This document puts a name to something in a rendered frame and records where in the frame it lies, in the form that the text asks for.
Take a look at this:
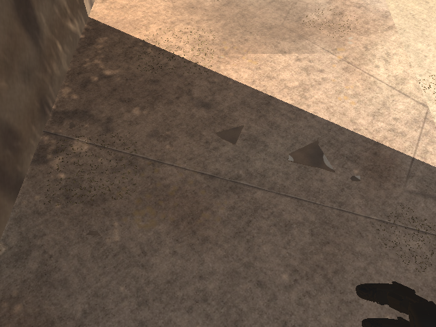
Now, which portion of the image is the right robot hand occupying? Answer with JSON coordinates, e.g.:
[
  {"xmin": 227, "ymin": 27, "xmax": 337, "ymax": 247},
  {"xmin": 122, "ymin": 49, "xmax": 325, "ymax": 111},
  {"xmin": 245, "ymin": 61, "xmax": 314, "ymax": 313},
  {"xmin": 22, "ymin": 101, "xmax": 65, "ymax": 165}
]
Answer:
[{"xmin": 356, "ymin": 281, "xmax": 436, "ymax": 327}]

